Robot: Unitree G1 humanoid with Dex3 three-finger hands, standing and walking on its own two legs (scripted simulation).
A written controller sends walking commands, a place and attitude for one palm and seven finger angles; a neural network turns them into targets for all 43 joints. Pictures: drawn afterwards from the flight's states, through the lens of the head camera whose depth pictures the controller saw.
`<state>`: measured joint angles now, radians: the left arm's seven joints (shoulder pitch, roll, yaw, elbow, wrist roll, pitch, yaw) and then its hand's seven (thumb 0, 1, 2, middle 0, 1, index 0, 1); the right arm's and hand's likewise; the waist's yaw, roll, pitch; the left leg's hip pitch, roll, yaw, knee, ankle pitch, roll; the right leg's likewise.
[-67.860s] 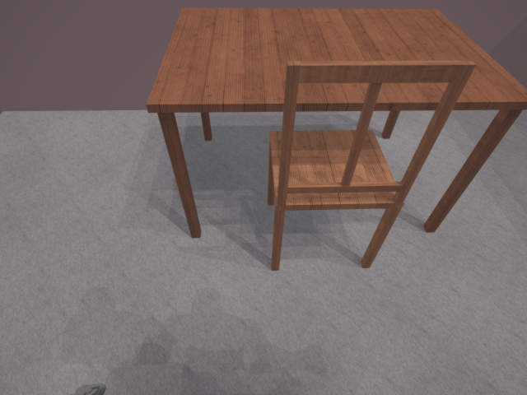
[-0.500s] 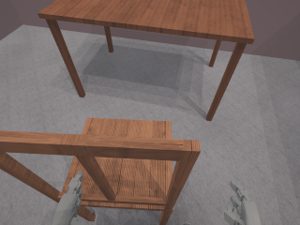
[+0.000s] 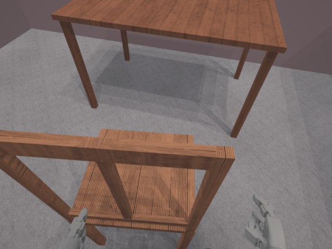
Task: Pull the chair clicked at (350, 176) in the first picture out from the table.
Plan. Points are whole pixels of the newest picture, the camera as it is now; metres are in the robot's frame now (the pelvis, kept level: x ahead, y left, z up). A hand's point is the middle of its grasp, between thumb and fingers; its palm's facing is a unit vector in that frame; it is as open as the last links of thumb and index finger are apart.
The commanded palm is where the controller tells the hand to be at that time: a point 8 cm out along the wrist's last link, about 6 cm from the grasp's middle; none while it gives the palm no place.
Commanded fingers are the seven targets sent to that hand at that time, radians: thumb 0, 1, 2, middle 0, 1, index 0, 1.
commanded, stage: draw the hand back to the body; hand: left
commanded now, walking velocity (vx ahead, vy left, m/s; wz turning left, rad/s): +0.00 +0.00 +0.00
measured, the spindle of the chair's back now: (119, 194) +0.25 +0.13 +0.00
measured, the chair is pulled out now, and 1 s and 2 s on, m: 0.66 0.65 0.63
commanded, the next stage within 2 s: step back with the hand held close in 1.68 s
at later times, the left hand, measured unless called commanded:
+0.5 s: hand (79, 242) +0.14 +0.17 +0.07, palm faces -0.05 -0.99 -0.09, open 17.5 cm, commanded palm +0.09 +0.23 +0.09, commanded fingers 0.00 -0.51 0.22 -0.00 -0.01 -0.00 -0.01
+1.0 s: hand (31, 214) +0.17 +0.23 +0.13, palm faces +0.34 -0.83 -0.45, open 13.5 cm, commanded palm +0.13 +0.27 +0.19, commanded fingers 0.00 0.39 0.65 -0.13 -0.19 -0.13 -0.19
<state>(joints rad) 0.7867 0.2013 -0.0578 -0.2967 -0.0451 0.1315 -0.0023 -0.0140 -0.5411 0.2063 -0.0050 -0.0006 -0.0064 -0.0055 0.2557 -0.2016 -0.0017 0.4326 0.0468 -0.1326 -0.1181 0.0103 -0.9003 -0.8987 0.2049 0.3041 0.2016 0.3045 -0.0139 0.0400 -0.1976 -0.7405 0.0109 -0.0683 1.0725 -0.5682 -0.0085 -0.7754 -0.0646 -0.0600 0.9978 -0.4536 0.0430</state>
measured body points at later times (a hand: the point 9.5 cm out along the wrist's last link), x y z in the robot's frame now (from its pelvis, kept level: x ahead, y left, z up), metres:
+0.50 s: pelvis -0.01 +0.00 -0.01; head +0.03 +0.00 +0.44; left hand +0.14 +0.22 +0.08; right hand +0.20 -0.23 -0.07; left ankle -0.02 +0.12 -0.67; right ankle +0.02 -0.15 -0.67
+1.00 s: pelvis +0.02 -0.01 +0.05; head +0.00 -0.03 +0.50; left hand +0.14 +0.27 +0.16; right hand +0.20 -0.23 -0.02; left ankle -0.02 +0.12 -0.67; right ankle +0.02 -0.15 -0.67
